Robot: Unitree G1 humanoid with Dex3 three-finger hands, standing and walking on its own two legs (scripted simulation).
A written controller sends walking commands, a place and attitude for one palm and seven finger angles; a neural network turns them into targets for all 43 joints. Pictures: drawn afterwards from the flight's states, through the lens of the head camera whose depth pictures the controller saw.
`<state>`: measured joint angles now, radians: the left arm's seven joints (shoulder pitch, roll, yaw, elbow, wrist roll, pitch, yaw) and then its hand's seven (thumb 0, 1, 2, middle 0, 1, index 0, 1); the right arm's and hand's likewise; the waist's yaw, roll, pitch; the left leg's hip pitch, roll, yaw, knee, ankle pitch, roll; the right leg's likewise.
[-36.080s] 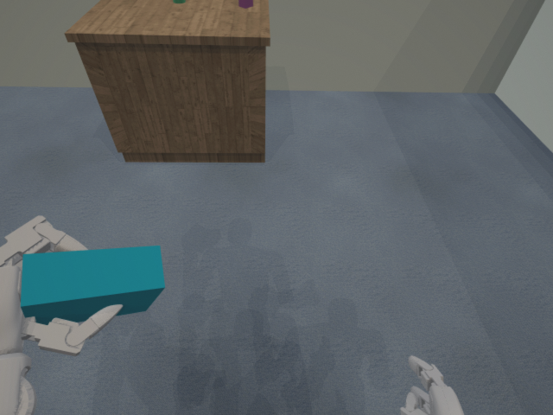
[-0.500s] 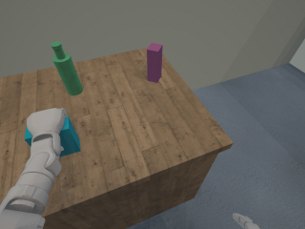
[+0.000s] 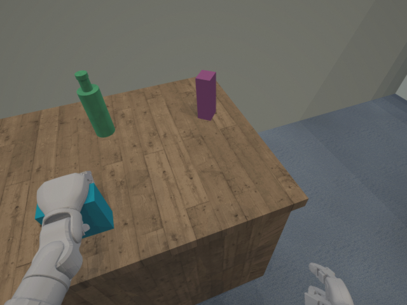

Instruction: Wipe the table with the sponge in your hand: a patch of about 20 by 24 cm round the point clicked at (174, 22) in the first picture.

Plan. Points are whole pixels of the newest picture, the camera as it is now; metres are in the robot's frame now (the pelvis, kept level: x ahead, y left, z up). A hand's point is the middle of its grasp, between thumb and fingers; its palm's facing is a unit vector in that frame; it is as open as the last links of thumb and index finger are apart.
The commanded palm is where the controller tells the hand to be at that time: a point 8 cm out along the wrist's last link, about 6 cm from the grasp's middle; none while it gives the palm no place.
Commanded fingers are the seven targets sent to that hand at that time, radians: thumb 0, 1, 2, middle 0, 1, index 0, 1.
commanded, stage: wipe back along the first lane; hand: left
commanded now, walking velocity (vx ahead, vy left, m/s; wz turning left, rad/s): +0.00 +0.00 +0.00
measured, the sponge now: (82, 219) +0.28 +0.31 -0.01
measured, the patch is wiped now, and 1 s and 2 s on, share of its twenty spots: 1.00 1.00 1.00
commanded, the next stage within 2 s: lift the sponge slowly off the table in 0.32 s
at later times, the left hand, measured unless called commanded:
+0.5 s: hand (79, 226) +0.25 +0.28 +0.03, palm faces -0.01 -0.06 -1.00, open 9.1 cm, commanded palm +0.21 +0.27 +0.07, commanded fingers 0.00 0.10 1.30 -1.20 -1.60 -1.20 -1.60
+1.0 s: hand (77, 233) +0.23 +0.27 +0.04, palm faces -0.02 -0.10 -0.99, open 9.1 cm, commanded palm +0.21 +0.27 +0.10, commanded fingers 0.00 0.10 1.30 -1.20 -1.60 -1.20 -1.60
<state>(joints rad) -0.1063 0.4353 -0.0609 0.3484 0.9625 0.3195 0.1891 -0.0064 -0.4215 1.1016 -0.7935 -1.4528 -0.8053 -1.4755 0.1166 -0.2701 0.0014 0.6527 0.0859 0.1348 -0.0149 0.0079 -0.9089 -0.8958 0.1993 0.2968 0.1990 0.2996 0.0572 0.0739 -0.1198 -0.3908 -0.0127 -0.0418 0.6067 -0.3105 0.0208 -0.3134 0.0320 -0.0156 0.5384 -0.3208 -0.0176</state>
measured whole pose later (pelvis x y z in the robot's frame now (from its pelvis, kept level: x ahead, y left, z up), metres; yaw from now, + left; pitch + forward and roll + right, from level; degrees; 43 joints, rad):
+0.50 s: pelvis -0.01 -0.01 +0.00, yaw +0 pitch +3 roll -1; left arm 0.01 0.39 -0.09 0.23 0.96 0.35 0.20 0.00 -0.42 1.10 -0.79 -1.46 -0.80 -1.48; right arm 0.09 -0.26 0.01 0.66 0.08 0.12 -0.03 0.01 -0.91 -0.90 0.20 0.30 0.20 0.30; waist 0.07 0.08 -0.11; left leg -0.35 -0.01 -0.03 0.59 -0.29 0.01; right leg -0.29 0.04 -0.01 0.56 -0.32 -0.03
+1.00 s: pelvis -0.02 -0.01 +0.00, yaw +0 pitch +0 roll -1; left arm 0.05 0.40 -0.11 0.15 0.94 0.34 0.15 0.00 -0.43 1.10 -0.81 -1.44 -0.82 -1.46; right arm 0.06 -0.25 0.00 0.68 0.07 0.09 -0.04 0.01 -0.91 -0.90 0.20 0.30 0.20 0.30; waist 0.10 0.08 -0.06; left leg -0.28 -0.01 -0.04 0.55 -0.27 0.01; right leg -0.22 0.03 -0.01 0.51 -0.30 -0.03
